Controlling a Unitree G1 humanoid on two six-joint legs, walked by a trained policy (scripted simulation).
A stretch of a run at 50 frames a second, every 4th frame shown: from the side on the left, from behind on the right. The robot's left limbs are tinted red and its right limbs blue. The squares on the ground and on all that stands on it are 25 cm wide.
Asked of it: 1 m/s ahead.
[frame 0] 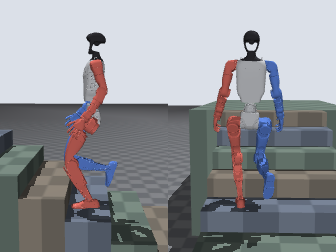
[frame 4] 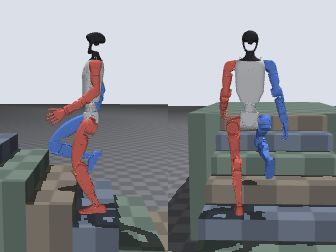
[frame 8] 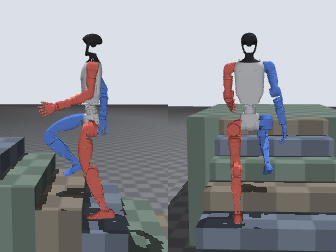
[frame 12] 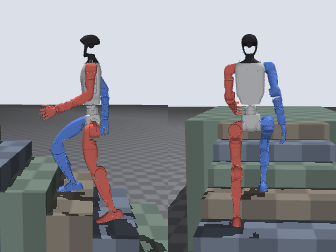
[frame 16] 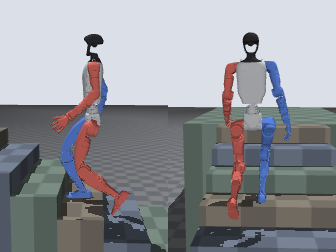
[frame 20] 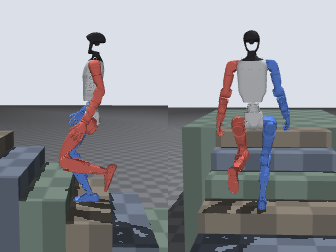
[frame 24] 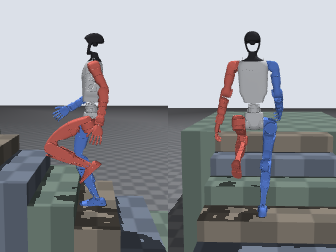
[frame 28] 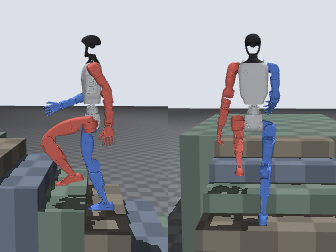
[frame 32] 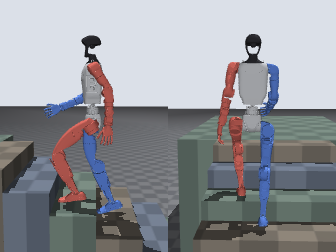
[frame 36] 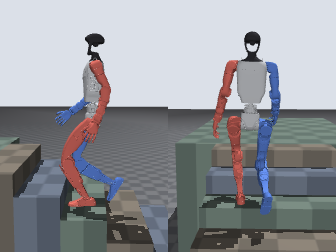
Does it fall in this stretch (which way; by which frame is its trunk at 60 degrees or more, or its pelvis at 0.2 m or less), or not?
no
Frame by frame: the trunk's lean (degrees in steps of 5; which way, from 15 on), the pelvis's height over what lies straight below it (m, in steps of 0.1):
0: 5, 0.7
4: 5, 0.8
8: 0, 0.8
12: 0, 0.7
16: 0, 0.7
20: 5, 0.7
24: 5, 0.8
28: 0, 0.8
32: 0, 0.7
36: 5, 0.7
